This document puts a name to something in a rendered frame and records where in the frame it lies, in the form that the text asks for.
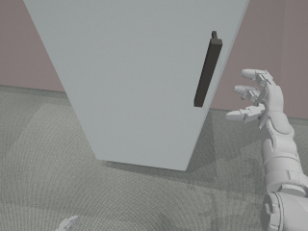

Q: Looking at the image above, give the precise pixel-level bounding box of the fridge door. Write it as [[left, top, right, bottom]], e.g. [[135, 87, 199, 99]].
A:
[[23, 0, 246, 171]]

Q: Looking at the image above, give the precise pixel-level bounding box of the left robot hand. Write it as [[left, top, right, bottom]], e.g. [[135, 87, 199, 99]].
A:
[[55, 216, 79, 231]]

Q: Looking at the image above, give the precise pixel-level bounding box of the right robot upper arm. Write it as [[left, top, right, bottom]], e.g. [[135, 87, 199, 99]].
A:
[[260, 192, 308, 231]]

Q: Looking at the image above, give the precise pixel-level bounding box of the robot right forearm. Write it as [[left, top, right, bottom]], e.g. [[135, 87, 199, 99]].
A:
[[258, 112, 308, 198]]

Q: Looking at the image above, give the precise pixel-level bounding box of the handle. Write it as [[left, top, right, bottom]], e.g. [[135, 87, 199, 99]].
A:
[[193, 31, 223, 108]]

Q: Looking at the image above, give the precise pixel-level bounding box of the right robot hand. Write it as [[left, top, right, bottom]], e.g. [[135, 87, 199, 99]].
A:
[[225, 69, 284, 123]]

